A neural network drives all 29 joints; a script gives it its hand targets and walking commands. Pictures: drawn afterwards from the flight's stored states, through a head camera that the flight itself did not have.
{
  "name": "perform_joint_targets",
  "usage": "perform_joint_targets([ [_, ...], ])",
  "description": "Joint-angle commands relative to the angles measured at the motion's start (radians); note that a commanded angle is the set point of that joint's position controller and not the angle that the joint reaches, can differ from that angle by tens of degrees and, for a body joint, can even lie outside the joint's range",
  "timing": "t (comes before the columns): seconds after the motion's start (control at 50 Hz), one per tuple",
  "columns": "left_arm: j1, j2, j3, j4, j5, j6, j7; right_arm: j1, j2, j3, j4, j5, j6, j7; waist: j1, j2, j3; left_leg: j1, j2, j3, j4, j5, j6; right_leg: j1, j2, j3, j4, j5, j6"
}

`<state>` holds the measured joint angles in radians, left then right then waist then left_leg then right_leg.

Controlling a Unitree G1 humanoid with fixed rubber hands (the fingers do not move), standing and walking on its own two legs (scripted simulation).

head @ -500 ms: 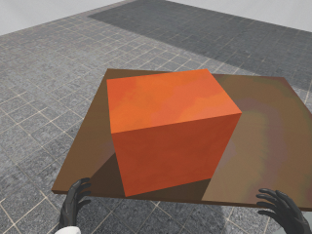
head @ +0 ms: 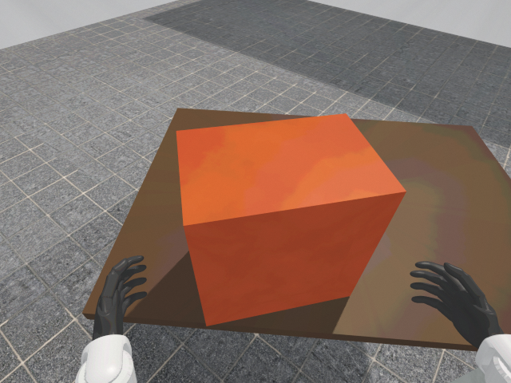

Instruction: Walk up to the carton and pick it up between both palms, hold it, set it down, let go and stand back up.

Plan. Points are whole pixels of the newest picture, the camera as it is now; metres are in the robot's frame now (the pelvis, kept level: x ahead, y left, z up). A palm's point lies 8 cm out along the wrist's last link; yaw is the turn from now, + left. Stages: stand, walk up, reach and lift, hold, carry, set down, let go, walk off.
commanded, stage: reach and lift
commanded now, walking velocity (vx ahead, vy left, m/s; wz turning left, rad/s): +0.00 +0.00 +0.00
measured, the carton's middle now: (273, 223) +0.39 -0.01 +0.05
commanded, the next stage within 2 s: none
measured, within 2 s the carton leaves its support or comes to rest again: neither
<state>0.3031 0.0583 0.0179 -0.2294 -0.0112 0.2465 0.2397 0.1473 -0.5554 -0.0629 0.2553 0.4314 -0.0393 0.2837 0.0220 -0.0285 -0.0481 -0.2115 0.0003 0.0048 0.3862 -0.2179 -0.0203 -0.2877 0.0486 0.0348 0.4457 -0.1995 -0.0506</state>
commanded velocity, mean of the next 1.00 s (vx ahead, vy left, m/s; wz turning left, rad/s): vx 0.00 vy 0.00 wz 0.00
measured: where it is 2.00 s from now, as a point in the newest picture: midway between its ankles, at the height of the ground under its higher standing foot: outside the picture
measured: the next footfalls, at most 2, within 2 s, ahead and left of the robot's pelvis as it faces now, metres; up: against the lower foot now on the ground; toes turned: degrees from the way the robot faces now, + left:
none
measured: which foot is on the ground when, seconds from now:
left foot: down 0.00-1.00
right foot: down 0.00-1.00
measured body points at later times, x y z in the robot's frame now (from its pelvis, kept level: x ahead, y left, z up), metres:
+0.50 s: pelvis -0.01 +0.00 +0.00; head -0.01 +0.00 +0.45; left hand +0.26 +0.23 +0.11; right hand +0.31 -0.27 +0.11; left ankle -0.01 +0.13 -0.74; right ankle +0.02 -0.08 -0.74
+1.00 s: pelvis -0.02 -0.01 +0.00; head -0.01 -0.01 +0.45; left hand +0.30 +0.24 +0.16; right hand +0.38 -0.25 +0.17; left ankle -0.01 +0.13 -0.74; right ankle +0.02 -0.08 -0.74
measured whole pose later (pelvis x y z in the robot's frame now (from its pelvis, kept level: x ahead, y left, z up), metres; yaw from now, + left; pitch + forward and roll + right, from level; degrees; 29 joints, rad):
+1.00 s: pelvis -0.02 -0.01 +0.00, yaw +0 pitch +2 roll +1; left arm -0.33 0.16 0.21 -0.21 -0.09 0.83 0.23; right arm -0.54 -0.65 0.00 0.42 0.49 0.40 0.23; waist 0.05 -0.03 -0.04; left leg -0.21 0.01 0.00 0.36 -0.18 -0.03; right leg -0.29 0.05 0.03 0.42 -0.16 -0.06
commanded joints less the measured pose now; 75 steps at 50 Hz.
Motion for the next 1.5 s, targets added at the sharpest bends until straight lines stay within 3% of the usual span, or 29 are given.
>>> perform_joint_targets([
  [0.0,-0.231,0.088,0.061,-0.296,-0.115,0.021,-0.003,-0.213,-0.340,-0.113,-0.258,0.102,-0.012,-0.044,0.009,-0.127,-0.170,0.073,-0.002,-0.008,-0.038,0.235,-0.009,0.215,-0.018,0.069,-0.148,0.249,-0.018],
  [0.16,-0.336,0.118,0.087,-0.375,-0.153,0.102,-0.018,-0.319,-0.373,-0.123,-0.322,0.116,0.047,-0.064,0.017,-0.104,-0.215,0.081,-0.002,0.000,-0.024,0.318,-0.020,0.247,-0.003,0.059,-0.129,0.361,-0.027],
  [0.3,-0.445,0.139,0.121,-0.346,-0.163,0.219,-0.027,-0.450,-0.383,-0.107,-0.253,0.132,0.142,-0.066,0.038,-0.062,-0.202,0.107,0.004,0.004,-0.047,0.298,-0.020,0.206,0.010,0.054,-0.155,0.283,-0.037],
  [0.46,-0.681,0.177,0.160,-0.334,-0.180,0.363,-0.013,-0.682,-0.396,-0.117,-0.177,0.137,0.262,-0.071,0.044,-0.017,-0.242,0.086,0.012,-0.001,-0.065,0.214,-0.018,0.171,0.013,0.055,-0.159,0.170,-0.043],
  [0.6,-0.822,0.187,0.183,-0.246,-0.191,0.469,-0.009,-0.832,-0.406,-0.101,-0.059,0.131,0.339,-0.075,0.035,0.004,-0.256,0.057,0.020,-0.008,-0.075,0.162,-0.019,0.167,0.008,0.057,-0.160,0.125,-0.039],
  [0.66,-0.878,0.199,0.204,-0.181,-0.185,0.499,-0.013,-0.910,-0.404,-0.082,-0.003,0.129,0.359,-0.074,0.045,0.006,-0.261,0.035,0.016,-0.006,-0.079,0.148,-0.016,0.175,0.007,0.057,-0.159,0.117,-0.036],
  [0.9,-1.074,0.265,0.240,-0.177,-0.190,0.527,-0.003,-1.144,-0.425,-0.037,0.042,0.143,0.380,-0.076,0.078,0.025,-0.395,0.007,0.005,0.010,-0.051,0.251,-0.021,0.250,0.019,0.036,-0.112,0.257,-0.028],
  [1.04,-1.177,0.271,0.232,-0.049,-0.212,0.552,-0.005,-1.266,-0.425,-0.015,0.151,0.135,0.400,-0.071,0.082,0.026,-0.385,-0.029,0.005,0.005,-0.057,0.208,-0.024,0.246,0.013,0.029,-0.114,0.223,-0.028],
  [1.16,-1.267,0.295,0.230,-0.028,-0.230,0.552,-0.003,-1.350,-0.434,-0.012,0.205,0.118,0.399,-0.071,0.086,0.029,-0.447,-0.010,0.004,0.006,-0.046,0.265,-0.034,0.255,0.020,0.010,-0.096,0.288,-0.024],
  [1.28,-1.375,0.330,0.228,0.045,-0.238,0.556,0.006,-1.459,-0.430,-0.002,0.260,0.111,0.405,-0.069,0.093,0.024,-0.456,-0.049,0.005,0.004,-0.048,0.226,-0.033,0.263,0.011,0.008,-0.097,0.262,-0.019],
  [1.48,-1.382,0.304,0.213,0.205,-0.221,0.525,0.002,-1.457,-0.384,0.041,0.388,0.094,0.402,-0.049,0.118,0.040,-0.436,-0.044,0.004,0.008,-0.054,0.231,-0.035,0.257,0.010,0.003,-0.095,0.260,-0.016],
])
